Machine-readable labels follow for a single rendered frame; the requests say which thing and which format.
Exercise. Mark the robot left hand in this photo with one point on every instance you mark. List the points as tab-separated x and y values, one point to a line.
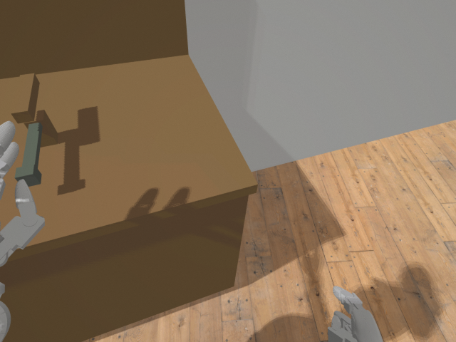
20	230

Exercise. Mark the counter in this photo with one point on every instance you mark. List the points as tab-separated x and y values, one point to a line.
143	189

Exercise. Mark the tap lever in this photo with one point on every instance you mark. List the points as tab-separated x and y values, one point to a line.
29	170

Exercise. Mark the robot right hand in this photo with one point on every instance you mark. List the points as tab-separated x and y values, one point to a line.
360	328

